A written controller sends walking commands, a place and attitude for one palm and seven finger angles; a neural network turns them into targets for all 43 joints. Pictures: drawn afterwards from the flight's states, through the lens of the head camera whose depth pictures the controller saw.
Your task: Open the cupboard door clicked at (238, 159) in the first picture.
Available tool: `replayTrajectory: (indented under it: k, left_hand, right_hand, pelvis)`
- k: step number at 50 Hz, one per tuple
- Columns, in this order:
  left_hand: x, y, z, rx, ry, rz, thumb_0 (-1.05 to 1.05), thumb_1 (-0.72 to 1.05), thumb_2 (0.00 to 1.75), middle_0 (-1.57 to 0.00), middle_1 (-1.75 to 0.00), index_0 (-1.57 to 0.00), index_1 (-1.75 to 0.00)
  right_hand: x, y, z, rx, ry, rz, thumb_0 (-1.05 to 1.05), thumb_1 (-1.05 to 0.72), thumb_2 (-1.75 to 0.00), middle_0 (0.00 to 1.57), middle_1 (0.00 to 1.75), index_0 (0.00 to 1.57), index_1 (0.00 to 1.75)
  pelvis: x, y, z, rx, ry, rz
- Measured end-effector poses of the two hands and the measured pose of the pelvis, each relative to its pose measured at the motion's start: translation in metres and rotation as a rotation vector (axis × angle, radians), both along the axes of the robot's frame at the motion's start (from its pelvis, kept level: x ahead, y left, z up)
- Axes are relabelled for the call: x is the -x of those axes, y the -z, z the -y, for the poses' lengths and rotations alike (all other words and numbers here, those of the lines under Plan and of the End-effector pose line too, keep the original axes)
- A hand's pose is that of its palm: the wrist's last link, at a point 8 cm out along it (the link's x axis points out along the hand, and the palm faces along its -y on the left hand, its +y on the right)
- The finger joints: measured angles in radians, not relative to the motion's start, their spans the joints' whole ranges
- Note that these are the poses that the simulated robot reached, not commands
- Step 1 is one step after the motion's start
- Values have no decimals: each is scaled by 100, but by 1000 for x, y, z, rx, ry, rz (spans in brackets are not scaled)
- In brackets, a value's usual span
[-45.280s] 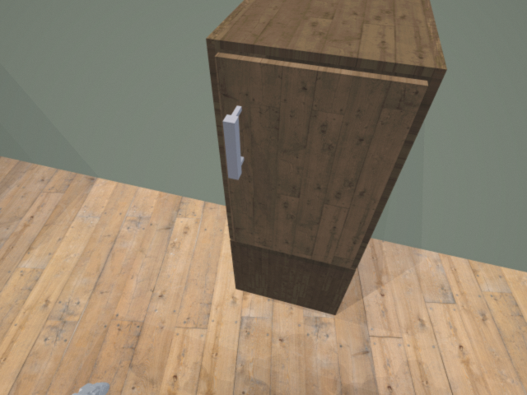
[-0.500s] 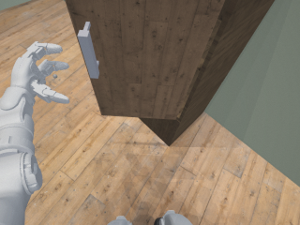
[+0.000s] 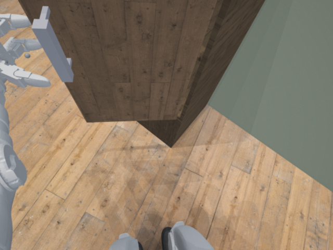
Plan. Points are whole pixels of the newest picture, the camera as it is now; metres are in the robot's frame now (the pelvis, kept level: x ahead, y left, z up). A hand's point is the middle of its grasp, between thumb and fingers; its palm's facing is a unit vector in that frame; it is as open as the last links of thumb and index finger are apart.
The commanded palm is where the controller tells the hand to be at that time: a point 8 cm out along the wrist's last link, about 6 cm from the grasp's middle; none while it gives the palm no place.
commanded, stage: move the hooked fingers beside the handle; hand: left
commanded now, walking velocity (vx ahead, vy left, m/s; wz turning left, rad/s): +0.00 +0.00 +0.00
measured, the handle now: (57, 47) +0.56 +0.18 +0.09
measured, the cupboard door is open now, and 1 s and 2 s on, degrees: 43 43 43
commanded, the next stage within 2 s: slide the fingers in behind the handle in 0.66 s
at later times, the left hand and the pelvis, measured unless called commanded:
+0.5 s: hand (21, 66) +0.50 +0.24 +0.10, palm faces -0.04 -1.00 +0.00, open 14.0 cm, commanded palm +0.49 +0.28 +0.10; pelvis +0.01 +0.00 +0.00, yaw +1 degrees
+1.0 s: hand (30, 62) +0.51 +0.22 +0.10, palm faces -0.06 -1.00 +0.01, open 14.0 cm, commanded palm +0.49 +0.26 +0.10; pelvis -0.01 +0.01 +0.00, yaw +1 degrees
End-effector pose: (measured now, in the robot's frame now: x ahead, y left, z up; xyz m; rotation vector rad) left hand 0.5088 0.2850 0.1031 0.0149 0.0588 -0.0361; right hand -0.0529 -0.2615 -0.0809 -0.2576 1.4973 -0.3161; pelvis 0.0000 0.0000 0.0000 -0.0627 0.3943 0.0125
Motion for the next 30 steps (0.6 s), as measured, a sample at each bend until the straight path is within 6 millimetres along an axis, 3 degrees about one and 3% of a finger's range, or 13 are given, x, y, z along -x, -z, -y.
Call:
replayTrajectory:
  k: [8,22,30]
  left_hand:
    - [7,8,-9,-1,-6,0,-1,-50,30,-30,-120,-29,-120]
    - [24,5,-10,17,1,0,-1,-50,30,-30,-120,-29,-120]
    - [24,4,-5,13,5,3,-1,-50,30,-30,-120,-30,-120]
  right_hand:
    - [-15,-2,2,-1,-8,6,0,-91,-90,20,30,20,30]
    - [-74,4,4,-4,-89,134,0,-91,-90,20,30,20,30]
    - [-73,8,0,-10,-99,150,0,-91,-90,20,30,20,30]
  pelvis:
    - [-8,-2,0,3,1,-1]
    - [-11,-4,-3,5,-23,31]
    - [-4,-1,-4,6,-28,33]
